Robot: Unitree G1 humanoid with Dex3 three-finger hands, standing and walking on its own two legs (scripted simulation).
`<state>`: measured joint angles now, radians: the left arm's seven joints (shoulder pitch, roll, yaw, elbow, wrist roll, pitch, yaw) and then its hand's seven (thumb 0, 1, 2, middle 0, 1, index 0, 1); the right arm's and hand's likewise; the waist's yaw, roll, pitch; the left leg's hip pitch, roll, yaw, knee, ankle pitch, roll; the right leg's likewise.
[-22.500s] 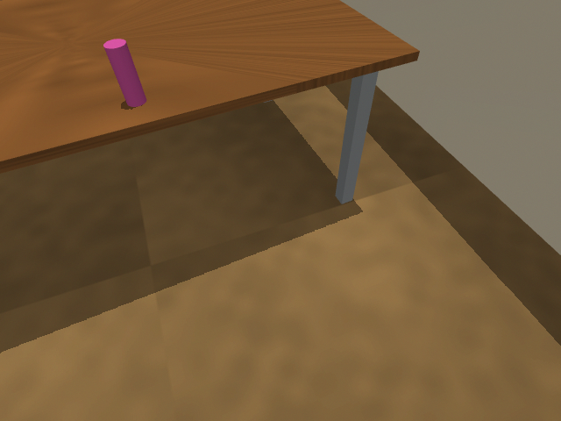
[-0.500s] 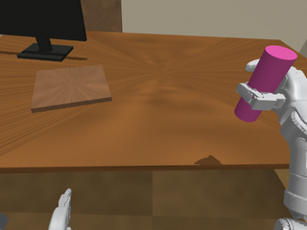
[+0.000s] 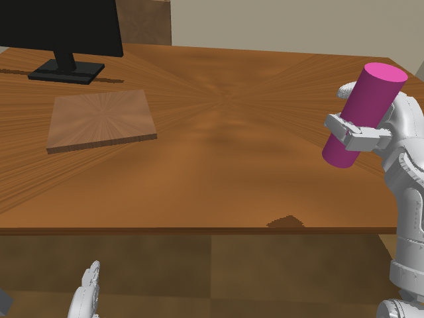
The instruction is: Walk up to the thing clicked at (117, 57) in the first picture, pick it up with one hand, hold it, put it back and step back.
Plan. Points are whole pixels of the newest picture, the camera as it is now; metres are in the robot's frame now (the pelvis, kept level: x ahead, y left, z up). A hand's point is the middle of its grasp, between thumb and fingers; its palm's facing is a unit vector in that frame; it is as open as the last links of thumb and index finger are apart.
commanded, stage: hold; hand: right
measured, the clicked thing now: (358, 120) +0.34 -0.17 +0.27
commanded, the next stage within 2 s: crouch in 0.78 s
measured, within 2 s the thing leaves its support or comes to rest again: neither
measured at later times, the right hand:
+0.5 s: hand (352, 121) +0.33 -0.16 +0.27, palm faces +0.09 +1.00 -0.03, open 7.3 cm
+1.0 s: hand (353, 121) +0.33 -0.17 +0.27, palm faces +0.10 +0.99 -0.02, open 7.3 cm
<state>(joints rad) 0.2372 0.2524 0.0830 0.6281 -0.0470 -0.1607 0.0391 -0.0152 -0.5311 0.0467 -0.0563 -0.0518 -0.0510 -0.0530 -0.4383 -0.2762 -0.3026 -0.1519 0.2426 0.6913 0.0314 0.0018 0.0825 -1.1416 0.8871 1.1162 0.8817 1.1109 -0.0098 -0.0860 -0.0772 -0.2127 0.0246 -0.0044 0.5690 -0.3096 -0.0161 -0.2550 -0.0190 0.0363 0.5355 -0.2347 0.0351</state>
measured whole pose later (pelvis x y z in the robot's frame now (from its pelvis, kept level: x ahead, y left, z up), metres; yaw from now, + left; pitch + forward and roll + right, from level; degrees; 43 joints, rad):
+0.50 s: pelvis -0.01 +0.00 +0.00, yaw +0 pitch -3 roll +0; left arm 0.22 0.25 0.08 0.66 -0.04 -0.18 0.05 -0.02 -0.53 0.05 -0.06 -0.05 -0.05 -0.05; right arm -0.45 -0.28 -0.29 -0.13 0.24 0.68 0.04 0.00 0.08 -1.14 0.89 1.11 0.88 1.11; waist -0.01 -0.08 -0.07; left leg -0.21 0.02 0.00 0.57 -0.30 -0.02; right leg -0.26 -0.02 0.04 0.54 -0.23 0.03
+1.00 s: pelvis -0.01 +0.00 +0.00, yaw +0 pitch -3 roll +0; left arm 0.24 0.25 0.08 0.64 -0.04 -0.18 0.05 -0.02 -0.53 0.05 -0.06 -0.05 -0.05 -0.05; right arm -0.46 -0.29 -0.30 -0.12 0.24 0.69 0.04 0.00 0.09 -1.14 0.89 1.11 0.89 1.11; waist -0.01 -0.08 -0.07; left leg -0.21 0.02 0.00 0.57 -0.30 -0.02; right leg -0.25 -0.02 0.04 0.53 -0.23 0.03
